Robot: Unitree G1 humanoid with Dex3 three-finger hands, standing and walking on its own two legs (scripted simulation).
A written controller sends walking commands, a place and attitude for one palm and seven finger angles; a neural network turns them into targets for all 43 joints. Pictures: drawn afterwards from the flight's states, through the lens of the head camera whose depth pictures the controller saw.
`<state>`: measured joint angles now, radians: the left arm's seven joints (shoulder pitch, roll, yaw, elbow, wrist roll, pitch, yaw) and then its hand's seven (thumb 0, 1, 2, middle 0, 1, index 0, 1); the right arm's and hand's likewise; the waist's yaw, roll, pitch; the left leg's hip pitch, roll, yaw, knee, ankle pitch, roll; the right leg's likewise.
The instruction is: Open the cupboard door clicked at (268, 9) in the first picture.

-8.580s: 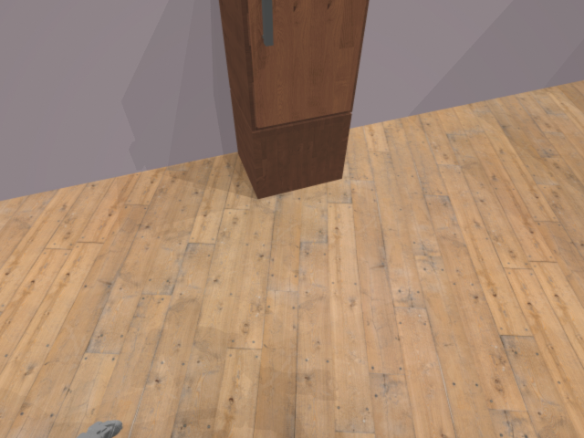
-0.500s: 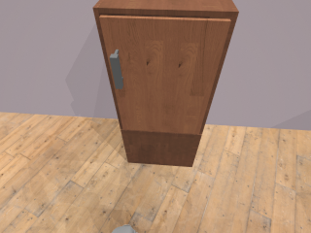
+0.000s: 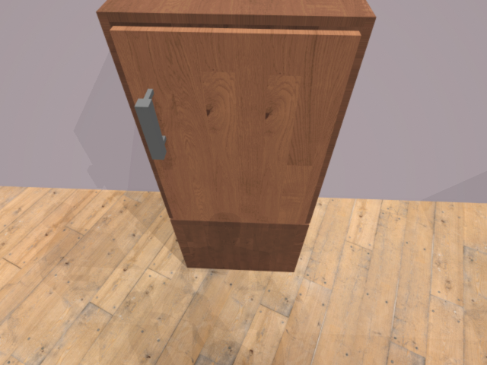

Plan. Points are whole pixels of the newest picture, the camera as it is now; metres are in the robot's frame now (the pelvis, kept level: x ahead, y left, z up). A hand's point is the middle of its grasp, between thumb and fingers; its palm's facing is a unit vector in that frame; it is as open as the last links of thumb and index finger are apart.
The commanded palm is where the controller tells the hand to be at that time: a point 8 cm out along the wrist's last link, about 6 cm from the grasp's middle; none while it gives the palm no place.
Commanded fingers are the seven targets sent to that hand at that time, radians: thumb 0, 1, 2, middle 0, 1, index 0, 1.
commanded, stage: come to a stop and stand still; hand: left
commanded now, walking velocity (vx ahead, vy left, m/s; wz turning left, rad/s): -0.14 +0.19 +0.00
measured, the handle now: (154, 124) +0.54 +0.23 +0.08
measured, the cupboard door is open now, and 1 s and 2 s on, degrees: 0 0 0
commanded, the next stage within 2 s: look again from close up in 0.64 s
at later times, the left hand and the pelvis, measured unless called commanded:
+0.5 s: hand out of the picture -0.03 +0.23 -0.17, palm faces +0.09 -0.97 -0.21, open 7.4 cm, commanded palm none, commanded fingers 0.00 0.90 0.90 -0.20 -0.30 -0.20 -0.30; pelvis -0.05 +0.03 +0.01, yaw +2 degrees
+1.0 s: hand out of the picture +0.00 +0.18 -0.16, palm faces +0.04 -0.97 -0.24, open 7.3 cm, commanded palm none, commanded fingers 0.00 0.90 0.90 -0.20 -0.30 -0.20 -0.30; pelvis -0.02 +0.00 +0.00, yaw +1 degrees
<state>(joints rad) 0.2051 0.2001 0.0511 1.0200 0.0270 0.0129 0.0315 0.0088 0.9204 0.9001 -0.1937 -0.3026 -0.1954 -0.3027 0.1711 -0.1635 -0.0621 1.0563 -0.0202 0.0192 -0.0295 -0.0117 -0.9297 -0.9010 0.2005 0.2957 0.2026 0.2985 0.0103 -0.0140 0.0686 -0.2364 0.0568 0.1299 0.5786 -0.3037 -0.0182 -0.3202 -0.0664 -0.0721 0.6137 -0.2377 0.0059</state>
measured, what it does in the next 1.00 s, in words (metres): steps on the spot: left foot, then right foot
